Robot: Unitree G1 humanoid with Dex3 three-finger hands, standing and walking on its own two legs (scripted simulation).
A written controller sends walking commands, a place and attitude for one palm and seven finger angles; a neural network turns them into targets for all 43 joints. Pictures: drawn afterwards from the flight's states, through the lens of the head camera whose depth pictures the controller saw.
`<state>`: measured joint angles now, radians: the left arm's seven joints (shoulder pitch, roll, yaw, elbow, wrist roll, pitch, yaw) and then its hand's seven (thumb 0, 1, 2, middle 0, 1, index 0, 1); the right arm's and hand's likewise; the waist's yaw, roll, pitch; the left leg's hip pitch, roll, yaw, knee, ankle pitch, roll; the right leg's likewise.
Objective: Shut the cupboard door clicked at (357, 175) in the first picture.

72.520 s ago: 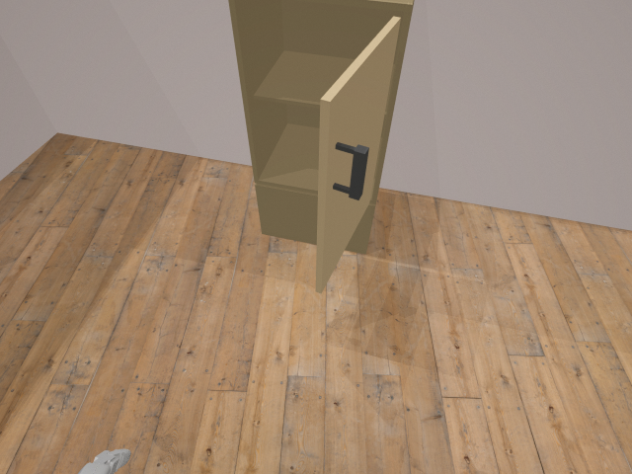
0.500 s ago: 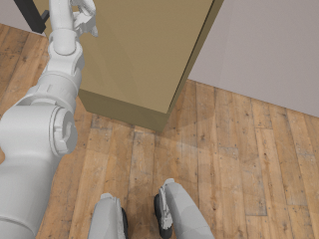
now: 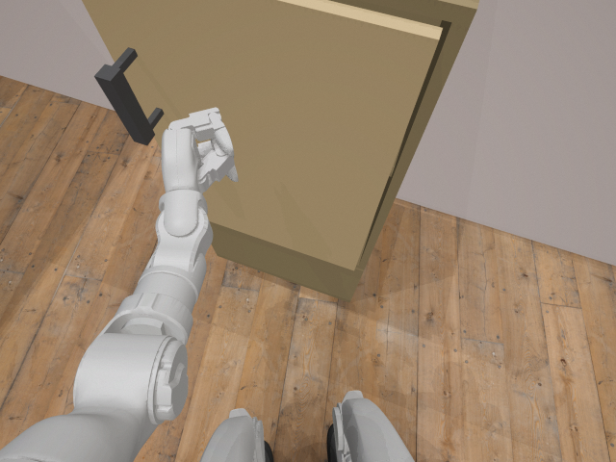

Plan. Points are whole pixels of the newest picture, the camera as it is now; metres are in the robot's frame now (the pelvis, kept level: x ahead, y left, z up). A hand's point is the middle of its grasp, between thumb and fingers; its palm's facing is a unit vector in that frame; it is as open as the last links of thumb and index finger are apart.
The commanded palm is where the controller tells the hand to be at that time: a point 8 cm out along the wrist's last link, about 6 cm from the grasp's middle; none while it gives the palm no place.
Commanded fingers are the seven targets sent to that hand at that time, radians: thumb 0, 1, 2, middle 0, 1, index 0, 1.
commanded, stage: draw the hand back to the body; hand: left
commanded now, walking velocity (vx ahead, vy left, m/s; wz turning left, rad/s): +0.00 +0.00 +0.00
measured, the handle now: (136, 98) +0.61 +0.19 +0.06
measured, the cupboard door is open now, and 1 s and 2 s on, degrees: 0 0 0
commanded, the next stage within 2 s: step back with the hand held close in 1.66 s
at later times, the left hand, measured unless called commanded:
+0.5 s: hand (145, 205) +0.38 +0.13 +0.13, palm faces +0.00 -1.00 -0.05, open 3.1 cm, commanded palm +0.34 +0.18 +0.14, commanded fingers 0.00 0.90 0.90 -1.25 -1.44 -1.25 -1.44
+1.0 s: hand out of the picture +0.26 +0.24 +0.20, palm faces +0.28 -0.92 -0.27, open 4.0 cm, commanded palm +0.22 +0.28 +0.22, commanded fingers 0.00 0.90 0.90 -0.56 -0.69 -0.56 -0.69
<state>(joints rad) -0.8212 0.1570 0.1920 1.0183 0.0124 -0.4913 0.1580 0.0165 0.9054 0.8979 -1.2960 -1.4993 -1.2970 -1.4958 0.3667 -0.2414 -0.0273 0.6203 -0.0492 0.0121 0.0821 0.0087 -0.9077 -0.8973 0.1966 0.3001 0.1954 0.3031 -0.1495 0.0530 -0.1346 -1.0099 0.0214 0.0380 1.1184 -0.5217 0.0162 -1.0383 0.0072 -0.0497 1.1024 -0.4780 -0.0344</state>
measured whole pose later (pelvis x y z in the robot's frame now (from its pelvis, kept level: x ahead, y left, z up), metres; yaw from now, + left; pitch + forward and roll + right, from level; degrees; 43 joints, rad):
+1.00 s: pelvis +0.02 +0.03 +0.09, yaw +1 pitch -3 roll -1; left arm 0.21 0.28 0.12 -0.13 -0.06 -0.04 0.10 0.02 0.90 0.89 -0.82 -0.97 -0.82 -0.97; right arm 0.18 -0.21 0.06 0.57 0.04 0.00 -0.09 0.02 -0.90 -0.90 0.20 0.30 0.20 0.30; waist 0.03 0.06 0.00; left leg -0.14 -0.03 0.03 0.48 -0.29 0.05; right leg -0.16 -0.02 -0.05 0.46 -0.25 0.01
